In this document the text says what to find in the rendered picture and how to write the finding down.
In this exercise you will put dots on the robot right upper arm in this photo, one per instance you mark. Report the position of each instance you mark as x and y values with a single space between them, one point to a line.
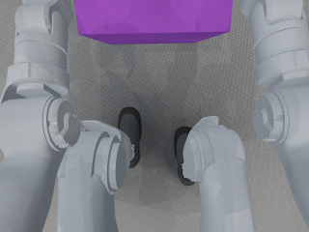
281 117

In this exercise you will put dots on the robot left upper arm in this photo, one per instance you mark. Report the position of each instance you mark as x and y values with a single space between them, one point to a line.
35 133

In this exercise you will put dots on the right robot forearm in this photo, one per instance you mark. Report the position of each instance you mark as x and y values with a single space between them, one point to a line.
280 37

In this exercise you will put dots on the right robot shin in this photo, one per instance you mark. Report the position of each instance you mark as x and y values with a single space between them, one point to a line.
208 122

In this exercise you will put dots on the left robot thigh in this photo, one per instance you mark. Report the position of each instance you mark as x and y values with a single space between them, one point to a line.
96 168

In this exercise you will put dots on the left robot forearm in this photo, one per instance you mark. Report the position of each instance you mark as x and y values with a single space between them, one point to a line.
40 51

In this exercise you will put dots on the carton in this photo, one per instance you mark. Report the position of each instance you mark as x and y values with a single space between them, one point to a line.
152 21

